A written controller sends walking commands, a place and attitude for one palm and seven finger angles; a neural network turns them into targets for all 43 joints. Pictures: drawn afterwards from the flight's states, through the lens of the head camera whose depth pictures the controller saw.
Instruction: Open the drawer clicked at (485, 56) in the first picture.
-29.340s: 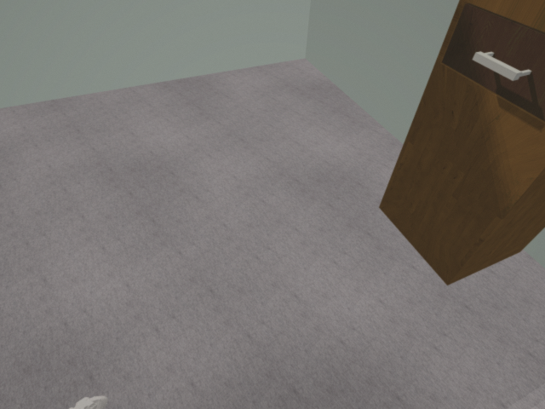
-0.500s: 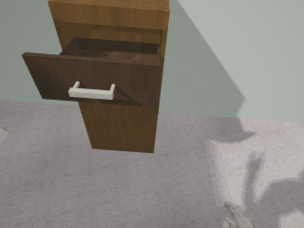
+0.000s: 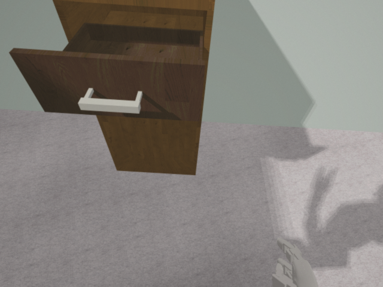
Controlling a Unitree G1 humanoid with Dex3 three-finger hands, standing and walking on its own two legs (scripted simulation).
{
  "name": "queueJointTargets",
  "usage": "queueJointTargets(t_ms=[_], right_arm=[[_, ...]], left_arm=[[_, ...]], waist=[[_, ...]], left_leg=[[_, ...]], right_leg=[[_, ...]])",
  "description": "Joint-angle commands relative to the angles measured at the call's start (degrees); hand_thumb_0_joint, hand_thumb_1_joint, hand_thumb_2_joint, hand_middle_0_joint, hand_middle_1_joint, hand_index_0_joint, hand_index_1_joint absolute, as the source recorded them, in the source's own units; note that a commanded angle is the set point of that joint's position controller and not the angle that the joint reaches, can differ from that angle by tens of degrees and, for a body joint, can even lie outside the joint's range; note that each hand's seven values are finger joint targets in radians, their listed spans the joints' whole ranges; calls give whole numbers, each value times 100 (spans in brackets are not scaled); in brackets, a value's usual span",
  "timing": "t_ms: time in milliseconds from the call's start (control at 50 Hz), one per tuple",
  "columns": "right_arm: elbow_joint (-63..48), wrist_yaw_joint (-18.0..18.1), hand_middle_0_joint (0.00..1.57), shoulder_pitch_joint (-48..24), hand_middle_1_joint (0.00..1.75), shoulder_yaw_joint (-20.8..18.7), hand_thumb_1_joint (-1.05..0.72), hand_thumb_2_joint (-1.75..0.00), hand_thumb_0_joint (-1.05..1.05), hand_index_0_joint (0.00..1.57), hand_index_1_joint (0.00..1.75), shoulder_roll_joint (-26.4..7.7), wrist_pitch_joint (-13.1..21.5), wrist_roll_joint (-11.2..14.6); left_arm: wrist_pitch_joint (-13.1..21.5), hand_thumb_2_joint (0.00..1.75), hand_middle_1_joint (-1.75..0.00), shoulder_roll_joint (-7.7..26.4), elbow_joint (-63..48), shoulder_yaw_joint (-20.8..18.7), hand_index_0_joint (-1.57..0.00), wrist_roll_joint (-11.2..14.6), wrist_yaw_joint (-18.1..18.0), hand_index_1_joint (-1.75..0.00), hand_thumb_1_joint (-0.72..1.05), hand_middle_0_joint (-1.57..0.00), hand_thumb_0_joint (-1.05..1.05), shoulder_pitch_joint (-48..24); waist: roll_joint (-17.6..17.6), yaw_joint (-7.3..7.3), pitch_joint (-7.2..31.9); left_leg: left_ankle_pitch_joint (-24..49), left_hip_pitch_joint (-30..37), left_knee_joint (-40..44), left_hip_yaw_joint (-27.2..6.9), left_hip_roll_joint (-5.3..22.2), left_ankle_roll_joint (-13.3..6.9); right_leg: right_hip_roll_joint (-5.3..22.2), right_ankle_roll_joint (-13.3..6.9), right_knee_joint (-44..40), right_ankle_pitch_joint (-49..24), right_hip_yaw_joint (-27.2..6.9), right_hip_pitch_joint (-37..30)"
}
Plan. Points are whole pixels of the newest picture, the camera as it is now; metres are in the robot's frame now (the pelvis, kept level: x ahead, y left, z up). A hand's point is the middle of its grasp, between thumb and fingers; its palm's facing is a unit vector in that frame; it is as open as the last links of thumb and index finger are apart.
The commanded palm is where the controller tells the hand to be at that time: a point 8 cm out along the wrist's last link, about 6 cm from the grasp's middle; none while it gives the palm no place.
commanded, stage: stop stepping back and stand still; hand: left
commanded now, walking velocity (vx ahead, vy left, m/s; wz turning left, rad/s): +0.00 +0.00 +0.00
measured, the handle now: (112, 99) +0.51 +0.22 +0.09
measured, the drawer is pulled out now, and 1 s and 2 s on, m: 0.29 0.29 0.29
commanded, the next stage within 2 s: let the arm hang, fingers relaxed in 0.88 s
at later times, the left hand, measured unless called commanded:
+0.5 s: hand out of the picture +0.17 +0.24 +0.28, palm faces +0.47 -0.73 -0.50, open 7.4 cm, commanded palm +0.12 +0.30 +0.28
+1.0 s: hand out of the picture +0.16 +0.26 +0.27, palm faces +0.46 -0.74 -0.50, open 7.4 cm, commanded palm none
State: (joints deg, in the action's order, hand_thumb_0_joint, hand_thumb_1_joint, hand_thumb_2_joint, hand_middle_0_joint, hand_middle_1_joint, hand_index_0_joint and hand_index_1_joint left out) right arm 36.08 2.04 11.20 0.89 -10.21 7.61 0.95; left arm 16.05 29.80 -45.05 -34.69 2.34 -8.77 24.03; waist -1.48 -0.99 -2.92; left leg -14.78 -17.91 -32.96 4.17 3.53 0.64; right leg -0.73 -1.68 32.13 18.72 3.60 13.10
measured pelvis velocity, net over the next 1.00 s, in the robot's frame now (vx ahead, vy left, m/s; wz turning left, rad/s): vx -0.03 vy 0.03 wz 0.01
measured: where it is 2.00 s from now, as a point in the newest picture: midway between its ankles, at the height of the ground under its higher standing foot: outside the picture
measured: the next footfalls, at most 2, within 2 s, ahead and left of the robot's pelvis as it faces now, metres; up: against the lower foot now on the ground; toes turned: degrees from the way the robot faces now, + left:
none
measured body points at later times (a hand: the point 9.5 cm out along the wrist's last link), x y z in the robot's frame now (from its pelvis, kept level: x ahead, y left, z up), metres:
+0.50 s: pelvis -0.01 +0.02 +0.01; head +0.01 +0.04 +0.46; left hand +0.14 +0.28 +0.30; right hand +0.16 -0.21 -0.07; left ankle +0.03 +0.13 -0.73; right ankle -0.02 -0.10 -0.73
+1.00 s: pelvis -0.03 +0.03 +0.01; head -0.01 +0.04 +0.46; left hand +0.13 +0.30 +0.29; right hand +0.12 -0.21 -0.08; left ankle +0.03 +0.13 -0.73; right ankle -0.02 -0.10 -0.73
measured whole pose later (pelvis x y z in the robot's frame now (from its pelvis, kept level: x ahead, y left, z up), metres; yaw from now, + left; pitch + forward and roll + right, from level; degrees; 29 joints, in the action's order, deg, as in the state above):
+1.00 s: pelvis -0.03 +0.03 +0.01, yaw +0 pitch +0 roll -2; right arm 38.2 2.8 12.8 0.2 -11.9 8.6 1.2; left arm 18.0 29.0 -41.3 -31.2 2.6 -8.1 27.0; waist 0.7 -0.4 -1.5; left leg -9.2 -18.9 -27.5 4.3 2.3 -1.7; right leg 0.2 0.5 24.6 11.2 3.7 13.0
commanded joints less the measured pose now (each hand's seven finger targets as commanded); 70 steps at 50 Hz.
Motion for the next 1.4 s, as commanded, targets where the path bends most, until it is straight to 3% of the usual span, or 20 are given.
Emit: queueJointTargets(t_ms=[0, 40, 140, 380, 620, 820, 940, 960, 980, 1000, 1040, 1080, 1120, 1140, 1160, 1200, 1240, 1280, 1320, 1380], right_arm=[[-756, -52, 20, -274, 30, -352, -90, -90, 0, 20, 30, -730, 138, 88], [-785, -24, 20, -380, 30, -336, -90, -90, 0, 20, 30, -720, 57, 106], [-884, 57, 20, -477, 30, -365, -90, -90, 0, 20, 30, -813, -35, 75], [-952, 103, 20, -414, 30, -325, -90, -90, 0, 20, 30, -798, 188, -20], [-873, 131, 20, -496, 30, -324, -90, -90, 0, 20, 30, -840, 145, 34], [-981, 147, 20, -483, 30, -307, -90, -90, 0, 20, 30, -776, 227, -56], [-816, 198, 20, -377, 30, -348, -90, -90, 0, 20, 30, -829, 268, -47], [518, -184, 20, -745, 30, -576, -90, -90, 0, 20, 30, -2033, 747, 226], [727, -220, 20, -437, 30, -635, -90, -90, 0, 20, 30, -1693, 262, 92], [675, -195, 20, -371, 30, -611, -90, -90, 0, 20, 30, -1613, 136, 53], [751, -191, 20, -309, 30, -511, -90, -90, 0, 20, 30, -1554, -145, -85], [786, -172, 20, -493, 30, -404, -90, -90, 0, 20, 30, -1519, -305, -176], [864, -169, 20, -531, 30, -321, -90, -90, 0, 20, 30, -1114, -454, -143], [912, -208, 20, -321, 30, -275, -90, -90, 0, 20, 30, -838, -578, -132], [1043, -206, 20, -194, 30, -293, -90, -90, 0, 20, 30, -842, -733, -180], [1172, -191, 20, -165, 30, -325, -90, -90, 0, 20, 30, -834, -903, -240], [1354, -159, 20, 91, 30, -283, -90, -90, 0, 20, 30, -698, -893, -215], [1526, -100, 20, 179, 30, -234, -90, -90, 0, 20, 30, -680, -796, -196], [1651, -67, 20, 92, 30, -285, -90, -90, 0, 20, 30, -803, -833, -259], [1807, -11, 20, 141, 30, -371, -90, -90, 0, 20, 30, -902, -917, -244]], left_arm=[[161, 90, -30, 956, -426, -779, -20, 172, -164, -30, 90, -20, 0, 25], [124, 90, -30, 953, -112, -825, -20, 185, -163, -30, 90, -20, 0, 94], [83, 90, -30, 981, -241, -782, -20, 189, -67, -30, 90, -20, 0, 258], [271, 90, -30, 908, -1248, -635, -20, 164, -137, -30, 90, -20, 0, 411], [86, 90, -30, 534, 46, -191, -20, 148, -32, -30, 90, -20, 0, -287], [228, 90, -30, 804, -1188, -437, -20, 105, -116, -30, 90, -20, 0, 222], [255, 90, -30, 806, -523, -628, -20, 164, -170, -30, 90, -20, 0, 125], [-685, 90, -30, -878, 4755, 2805, -20, -230, 693, -30, 90, -20, 0, 430], [-1352, 90, -30, -826, 5008, 2654, -20, -349, 837, -30, 90, -20, 0, 398], [-1557, 90, -30, -981, 4941, 2681, -20, -347, 867, -30, 90, -20, 0, 383], [-1614, 90, -30, -893, 5271, 2768, -20, -420, 845, -30, 90, -20, 0, -195], [-1612, 90, -30, -784, 5926, 2793, -20, -440, 836, -30, 90, -20, 0, -271], [-1613, 90, -30, -697, 6753, 2841, -20, -493, 827, -30, 90, -20, 0, -329], [-1642, 90, -30, -647, 7134, 2928, -20, -477, 822, -30, 90, -20, 0, -625], [-1712, 90, -30, -602, 7447, 2994, -20, -433, 815, -30, 90, -20, 0, -917], [-1799, 90, -30, -666, 7944, 3073, -20, -411, 769, -30, 90, -20, 0, -1263], [-1745, 90, -30, -698, 8457, 3122, -20, -361, 746, -30, 90, -20, 0, -1182], [-1671, 90, -30, -1028, 9012, 3174, -20, -299, 747, -30, 90, -20, 0, -851], [-1719, 90, -30, -1249, 9466, 3148, -20, -302, 718, -30, 90, -20, 0, -402], [-1772, 90, -30, -1321, 10008, 3137, -20, -336, 768, -30, 90, -20, 0, -65]], waist=[[-275, -119, 1082], [-222, -96, 1017], [385, -27, 1042], [982, 40, 1149], [257, -17, 383], [884, 57, 826], [753, 12, 747], [1036, -336, 268], [1068, -164, 809], [1179, -149, 800], [374, -85, 890], [-427, 101, 836], [-1679, 184, 834], [-2028, -6, 558], [-1821, -69, 221], [-958, -92, -212], [105, -170, -57], [858, -66, 248], [1765, 120, 404], [1801, 246, 237]], left_leg=[[945, 190, -248, -119, -11, -2], [799, 198, -42, -123, -43, -14], [2425, 941, 623, -336, 338, -182], [1368, 570, 987, -498, 344, -175], [-392, 292, 1304, -450, 196, -151], [-185, 217, 1399, -580, 208, -158], [-40, 306, 1407, -582, 294, -140], [1558, -190, 400, -951, 469, -248], [2467, 170, 617, -831, 615, -223], [2536, 98, 772, -925, 784, -342], [1992, -254, 1032, -1475, 983, -709], [1776, -481, 914, -1440, 966, -813], [584, -433, 139, -864, 210, -430], [-234, -172, -192, -547, -268, -240], [-785, 62, -681, -365, -428, -185], [-812, 166, -1095, -317, -417, -186], [-41, 514, -360, -324, -307, -162], [774, 606, 617, -976, 126, -262], [-893, -151, 1495, -1536, 473, -421], [-2240, -720, 2221, -1816, 644, -540]], right_leg=[[1094, -251, -1033, -3444, -1237, -684], [1092, -218, -998, -3925, -1093, -759], [414, 171, -800, -2722, -393, -337], [255, 149, -836, -1671, -362, -467], [289, 160, -1696, -285, -560, 108], [190, 163, -1250, -517, -375, -269], [187, 154, -1233, -641, -379, -182], [622, 90, 9, -1439, -105, 656], [571, 128, -7, -975, -363, 604], [408, 165, 323, -278, -281, 647], [263, 133, 989, 603, -503, 663], [272, 79, 656, 359, -522, 265], [804, -65, -691, -595, -1216, 158], [1230, -309, -1298, -202, -1562, 778], [1394, -500, -1615, 659, -1664, 1370], [1230, -618, -1770, 1192, -1648, 1770], [1082, -577, -1437, 288, -1489, 1394], [591, -249, -807, -243, -1094, 847], [232, -102, -604, 325, -634, 16], [43, -49, -55, 312, -338, -353]])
